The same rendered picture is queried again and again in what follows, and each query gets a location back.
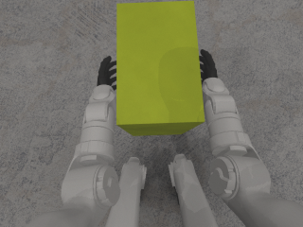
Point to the carton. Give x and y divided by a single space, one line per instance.
158 75

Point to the left robot hand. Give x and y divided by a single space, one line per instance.
104 75

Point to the left robot thigh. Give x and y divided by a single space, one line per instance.
126 211

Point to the robot right forearm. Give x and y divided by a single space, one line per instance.
224 123

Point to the right robot upper arm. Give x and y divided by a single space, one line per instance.
244 185

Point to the left robot upper arm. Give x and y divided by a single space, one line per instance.
87 194

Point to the right robot hand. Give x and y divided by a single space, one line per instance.
208 66

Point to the right robot shin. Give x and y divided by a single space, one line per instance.
181 156

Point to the robot left forearm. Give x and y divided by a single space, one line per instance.
96 145

